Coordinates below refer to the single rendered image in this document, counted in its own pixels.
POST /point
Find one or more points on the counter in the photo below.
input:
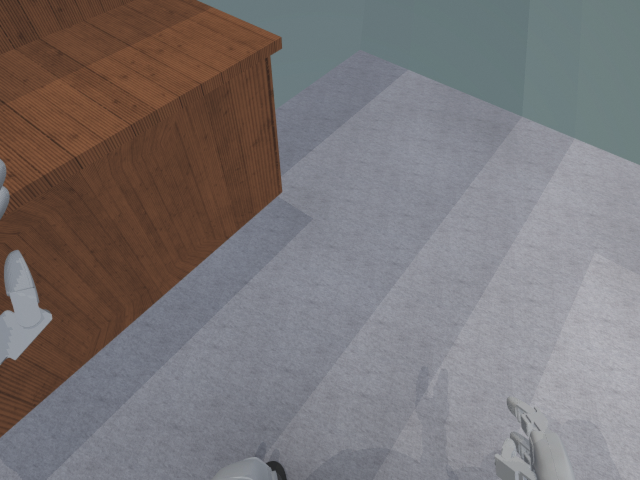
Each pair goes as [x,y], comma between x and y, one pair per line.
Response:
[138,136]

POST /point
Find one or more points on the left robot thigh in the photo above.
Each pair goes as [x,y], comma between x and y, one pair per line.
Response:
[246,470]

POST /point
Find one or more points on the robot left shin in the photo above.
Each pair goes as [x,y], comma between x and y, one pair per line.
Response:
[255,458]

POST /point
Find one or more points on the left robot hand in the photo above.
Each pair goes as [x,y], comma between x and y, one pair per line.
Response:
[18,329]

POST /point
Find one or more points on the right robot hand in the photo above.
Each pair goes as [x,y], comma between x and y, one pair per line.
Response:
[544,454]

